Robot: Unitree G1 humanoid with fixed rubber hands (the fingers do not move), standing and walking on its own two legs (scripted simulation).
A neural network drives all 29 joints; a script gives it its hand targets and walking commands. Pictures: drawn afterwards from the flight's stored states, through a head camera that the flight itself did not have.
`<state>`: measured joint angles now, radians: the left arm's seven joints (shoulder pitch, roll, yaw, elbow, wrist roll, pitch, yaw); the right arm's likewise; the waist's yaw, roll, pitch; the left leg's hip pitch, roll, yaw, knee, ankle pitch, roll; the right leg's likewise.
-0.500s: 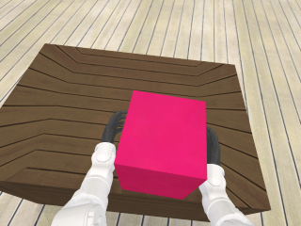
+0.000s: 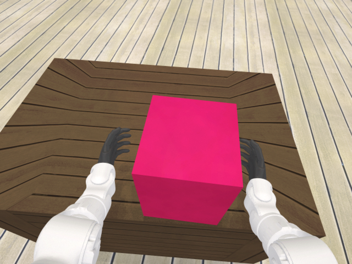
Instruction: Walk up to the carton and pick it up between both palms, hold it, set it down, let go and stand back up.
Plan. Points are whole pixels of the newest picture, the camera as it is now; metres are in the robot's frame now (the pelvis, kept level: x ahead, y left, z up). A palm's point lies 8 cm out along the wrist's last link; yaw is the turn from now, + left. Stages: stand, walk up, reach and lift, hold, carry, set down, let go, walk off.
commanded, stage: set down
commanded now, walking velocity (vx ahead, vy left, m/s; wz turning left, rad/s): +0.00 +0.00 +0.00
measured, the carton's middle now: (186, 163) +0.39 -0.03 -0.01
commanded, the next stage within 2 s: none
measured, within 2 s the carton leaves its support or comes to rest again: neither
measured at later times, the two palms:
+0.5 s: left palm (98, 130) +0.41 +0.16 +0.10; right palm (283, 148) +0.36 -0.23 +0.09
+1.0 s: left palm (80, 104) +0.40 +0.17 +0.19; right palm (299, 131) +0.35 -0.22 +0.17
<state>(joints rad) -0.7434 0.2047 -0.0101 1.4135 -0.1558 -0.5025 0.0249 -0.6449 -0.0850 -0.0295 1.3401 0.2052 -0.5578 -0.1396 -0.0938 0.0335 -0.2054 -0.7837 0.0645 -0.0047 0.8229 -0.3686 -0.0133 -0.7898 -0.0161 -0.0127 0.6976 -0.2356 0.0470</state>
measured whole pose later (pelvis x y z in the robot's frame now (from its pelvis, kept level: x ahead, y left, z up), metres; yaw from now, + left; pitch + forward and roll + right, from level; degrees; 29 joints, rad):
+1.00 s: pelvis +0.00 -0.01 +0.04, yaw +0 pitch -5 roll +0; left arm -0.70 0.34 0.04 0.70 -0.18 0.32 -0.07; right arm -0.54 -0.20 -0.01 0.58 0.31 0.22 -0.21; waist -0.08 -0.04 0.02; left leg -0.10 0.03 0.02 0.39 -0.21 -0.02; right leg -0.14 -0.03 0.03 0.33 -0.11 0.04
